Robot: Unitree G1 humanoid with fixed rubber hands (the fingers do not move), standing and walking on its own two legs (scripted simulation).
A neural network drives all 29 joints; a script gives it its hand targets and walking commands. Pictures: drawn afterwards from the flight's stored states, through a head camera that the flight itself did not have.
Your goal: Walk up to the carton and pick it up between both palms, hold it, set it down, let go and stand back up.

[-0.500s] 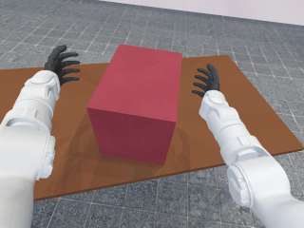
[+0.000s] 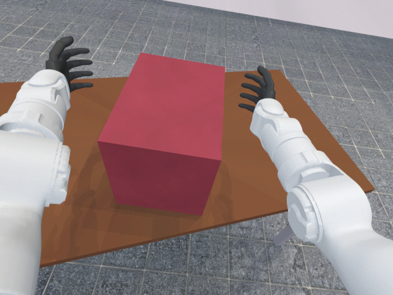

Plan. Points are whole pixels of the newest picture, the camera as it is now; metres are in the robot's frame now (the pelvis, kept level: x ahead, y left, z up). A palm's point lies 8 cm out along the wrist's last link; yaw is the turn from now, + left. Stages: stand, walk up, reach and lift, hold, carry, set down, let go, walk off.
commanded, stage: reach and lift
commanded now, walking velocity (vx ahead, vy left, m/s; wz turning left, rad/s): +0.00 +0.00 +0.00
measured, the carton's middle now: (171, 134) +0.52 -0.06 -0.01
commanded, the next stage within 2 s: none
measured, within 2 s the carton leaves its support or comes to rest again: neither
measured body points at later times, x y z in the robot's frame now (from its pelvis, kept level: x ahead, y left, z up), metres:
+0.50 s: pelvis -0.01 +0.00 -0.02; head +0.09 +0.06 +0.42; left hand +0.53 +0.15 +0.07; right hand +0.42 -0.21 +0.06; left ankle -0.01 +0.11 -0.74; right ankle +0.00 -0.14 -0.74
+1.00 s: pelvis -0.02 +0.01 -0.03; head +0.10 +0.07 +0.40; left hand +0.52 +0.13 +0.04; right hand +0.42 -0.19 +0.03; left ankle -0.01 +0.11 -0.74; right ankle +0.00 -0.14 -0.74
